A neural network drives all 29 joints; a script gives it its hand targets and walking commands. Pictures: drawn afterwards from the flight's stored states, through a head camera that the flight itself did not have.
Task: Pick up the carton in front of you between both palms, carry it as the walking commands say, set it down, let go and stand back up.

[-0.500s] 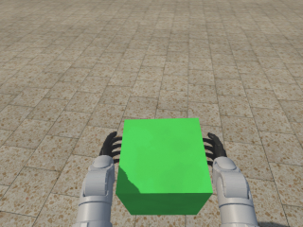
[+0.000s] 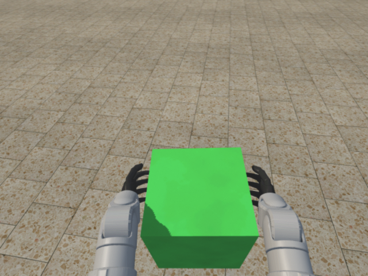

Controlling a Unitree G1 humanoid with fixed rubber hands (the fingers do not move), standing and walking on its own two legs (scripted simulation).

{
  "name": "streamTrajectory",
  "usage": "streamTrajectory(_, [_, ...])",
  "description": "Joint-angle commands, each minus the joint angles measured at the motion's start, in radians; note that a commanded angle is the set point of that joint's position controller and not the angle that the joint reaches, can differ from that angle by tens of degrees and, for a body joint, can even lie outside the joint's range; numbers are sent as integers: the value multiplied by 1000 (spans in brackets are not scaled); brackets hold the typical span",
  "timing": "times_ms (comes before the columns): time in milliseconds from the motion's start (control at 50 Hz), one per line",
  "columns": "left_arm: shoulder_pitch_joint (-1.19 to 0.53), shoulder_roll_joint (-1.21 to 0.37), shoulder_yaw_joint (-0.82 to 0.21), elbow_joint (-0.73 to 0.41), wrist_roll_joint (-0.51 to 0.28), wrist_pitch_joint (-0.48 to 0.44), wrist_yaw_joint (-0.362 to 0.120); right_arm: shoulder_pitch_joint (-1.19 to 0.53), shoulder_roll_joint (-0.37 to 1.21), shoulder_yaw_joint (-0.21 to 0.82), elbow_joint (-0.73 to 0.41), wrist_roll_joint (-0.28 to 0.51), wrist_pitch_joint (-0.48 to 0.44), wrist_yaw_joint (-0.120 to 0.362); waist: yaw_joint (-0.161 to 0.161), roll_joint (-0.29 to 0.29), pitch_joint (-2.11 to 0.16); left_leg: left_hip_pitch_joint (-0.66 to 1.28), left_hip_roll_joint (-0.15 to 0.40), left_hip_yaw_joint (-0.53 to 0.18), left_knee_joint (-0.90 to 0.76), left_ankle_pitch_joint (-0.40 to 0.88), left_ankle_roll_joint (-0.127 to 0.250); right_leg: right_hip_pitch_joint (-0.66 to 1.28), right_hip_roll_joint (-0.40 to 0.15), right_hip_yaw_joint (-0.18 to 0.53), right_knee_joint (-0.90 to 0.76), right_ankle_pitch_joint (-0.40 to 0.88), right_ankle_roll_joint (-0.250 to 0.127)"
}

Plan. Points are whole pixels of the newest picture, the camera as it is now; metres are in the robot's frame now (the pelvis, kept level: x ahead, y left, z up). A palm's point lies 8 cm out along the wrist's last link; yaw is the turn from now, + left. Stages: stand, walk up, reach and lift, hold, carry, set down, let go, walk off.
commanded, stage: carry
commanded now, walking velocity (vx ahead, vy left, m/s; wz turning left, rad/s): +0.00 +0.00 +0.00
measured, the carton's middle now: (197, 211) +0.30 +0.00 -0.04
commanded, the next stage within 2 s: hold in 0.44 s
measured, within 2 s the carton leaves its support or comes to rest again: neither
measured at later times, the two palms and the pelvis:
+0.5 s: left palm (130, 201) +0.28 +0.14 +0.04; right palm (269, 204) +0.27 -0.15 +0.04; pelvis -0.01 +0.00 +0.00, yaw -2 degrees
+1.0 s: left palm (128, 203) +0.27 +0.15 +0.05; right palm (274, 221) +0.23 -0.15 +0.05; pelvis -0.04 +0.03 +0.01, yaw -8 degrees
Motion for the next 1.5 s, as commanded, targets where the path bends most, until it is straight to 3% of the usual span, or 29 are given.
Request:
streamTrajectory(0, [-434, -886, -545, -51, -234, -35, -211, -467, 886, 551, -77, 249, -38, 228, 0, 4, -231, 171, 94, -114, -44, 174, 3, -21, -127, 108, -99, 216, -11])
streamTrajectory(420, [-432, -886, -541, -48, -232, -34, -213, -466, 891, 550, -75, 249, -37, 229, -1, 2, -239, 164, 92, -114, -41, 173, -1, -29, -127, 113, -92, 233, -15])
streamTrajectory(440, [-328, -903, -517, -71, -236, -31, -214, -372, 918, 520, -48, 244, -43, 236, 26, -75, -124, 416, -177, -262, -61, 358, 20, -35, 68, 258, -164, 499, 0])
streamTrajectory(460, [-355, -870, -517, -98, -219, -48, -209, -404, 902, 525, -84, 229, -67, 228, -10, -83, -161, 516, -173, -288, -54, 410, 29, -48, 54, 283, -163, 564, 6])
streamTrajectory(480, [-369, -852, -518, -129, -213, -52, -214, -338, 876, 473, -51, 195, -76, 209, -17, -49, -156, 409, -168, -296, -65, 428, 12, 89, 65, 279, -166, 536, 0])
streamTrajectory(520, [-405, -857, -545, -125, -239, -60, -221, -357, 870, 467, -49, 182, -85, 199, -37, -18, -165, 375, -188, -295, -89, 388, -2, 178, 77, 270, -160, 560, 3])
streamTrajectory(540, [-415, -856, -551, -125, -238, -63, -225, -361, 868, 467, -43, 184, -88, 198, -35, -37, -159, 352, -197, -288, -100, 325, -8, 198, 83, 259, -170, 502, 6])
streamTrajectory(560, [-410, -864, -549, -104, -236, -64, -223, -394, 874, 481, -54, 193, -89, 202, -25, -17, -157, 362, -204, -277, -106, 301, -10, 188, 82, 260, -174, 499, 13])
streamTrajectory(620, [-386, -864, -513, -70, -202, -67, -209, -456, 882, 524, -61, 229, -85, 223, 21, -22, -139, 369, -207, -273, -122, 234, 2, 169, 80, 259, -182, 428, 28])
streamTrajectory(680, [-383, -869, -481, -30, -178, -66, -203, -495, 884, 524, -41, 235, -79, 241, 36, -32, -97, 393, -197, -271, -129, 170, 14, 100, 80, 257, -196, 313, 27])
streamTrajectory(780, [-437, -900, -476, 7, -178, -59, -221, -522, 901, 483, 21, 221, -80, 262, 20, -20, -55, 446, -185, -269, -126, 95, 7, -15, 83, 253, -219, 143, 4])
streamTrajectory(900, [-507, -942, -494, 30, -202, -50, -253, -553, 929, 440, 77, 209, -89, 275, -4, 3, -59, 482, -172, -270, -133, 11, -8, -77, 89, 239, -224, 42, -25])
streamTrajectory(1160, [-550, -969, -445, 107, -184, -41, -283, -606, 949, 385, 133, 190, -92, 302, -1, 22, -63, 497, -134, -306, -174, -61, -15, -84, 98, 229, -204, 20, -33])
streamTrajectory(1360, [-562, -964, -431, 111, -181, -46, -277, -610, 945, 380, 122, 181, -86, 301, 2, 28, -84, 510, -129, -307, -171, 43, -13, -51, 109, 230, -199, 80, -24])
streamTrajectory(1480, [-647, -918, -303, 219, -112, -96, -276, -694, 938, 283, 243, 115, -132, 294, 26, 12, -32, 455, -143, -287, -147, -11, -7, -110, 108, 224, -178, 28, -20])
